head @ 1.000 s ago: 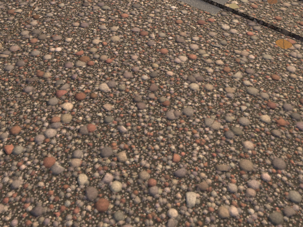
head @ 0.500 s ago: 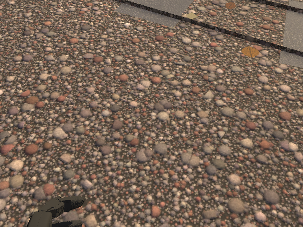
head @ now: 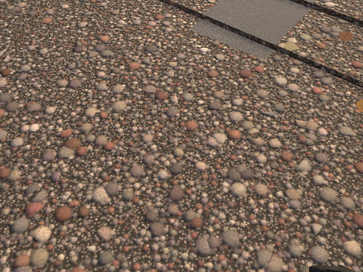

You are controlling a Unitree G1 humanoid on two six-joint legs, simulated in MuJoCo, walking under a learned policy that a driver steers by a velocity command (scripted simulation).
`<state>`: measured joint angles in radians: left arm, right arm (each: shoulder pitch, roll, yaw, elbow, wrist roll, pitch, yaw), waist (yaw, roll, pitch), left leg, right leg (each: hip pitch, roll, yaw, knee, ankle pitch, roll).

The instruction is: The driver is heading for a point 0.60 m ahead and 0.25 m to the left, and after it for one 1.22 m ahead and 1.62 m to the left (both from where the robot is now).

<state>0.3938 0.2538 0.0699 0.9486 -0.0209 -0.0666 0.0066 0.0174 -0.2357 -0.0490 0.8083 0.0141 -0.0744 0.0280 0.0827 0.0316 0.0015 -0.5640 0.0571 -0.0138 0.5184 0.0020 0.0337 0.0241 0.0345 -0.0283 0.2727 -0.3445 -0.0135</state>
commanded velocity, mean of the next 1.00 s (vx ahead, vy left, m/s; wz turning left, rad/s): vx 0.49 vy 0.00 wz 0.38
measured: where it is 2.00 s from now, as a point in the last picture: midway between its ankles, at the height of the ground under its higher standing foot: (168, 218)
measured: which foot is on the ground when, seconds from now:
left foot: up 0.00-0.02, down 0.04-0.54, up 0.56-1.00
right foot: down 0.00-0.06, up 0.08-0.52, down 0.54-1.00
